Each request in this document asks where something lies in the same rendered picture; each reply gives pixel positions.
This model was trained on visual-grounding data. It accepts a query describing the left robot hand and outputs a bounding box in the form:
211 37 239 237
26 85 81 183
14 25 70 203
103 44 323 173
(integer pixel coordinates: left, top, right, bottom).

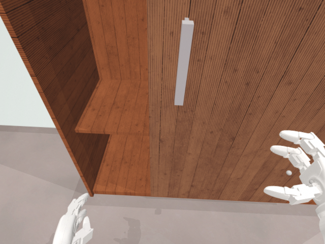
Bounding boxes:
53 193 93 244

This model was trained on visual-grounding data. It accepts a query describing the handle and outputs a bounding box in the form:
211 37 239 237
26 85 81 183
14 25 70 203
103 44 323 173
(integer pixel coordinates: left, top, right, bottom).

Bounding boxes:
174 18 194 106

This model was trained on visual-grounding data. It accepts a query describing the wardrobe door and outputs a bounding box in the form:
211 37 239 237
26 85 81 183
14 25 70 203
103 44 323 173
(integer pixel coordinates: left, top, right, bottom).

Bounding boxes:
147 0 325 203

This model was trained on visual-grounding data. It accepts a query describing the right robot hand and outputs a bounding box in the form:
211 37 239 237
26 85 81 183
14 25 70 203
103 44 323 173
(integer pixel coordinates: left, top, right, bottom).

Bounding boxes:
264 130 325 206

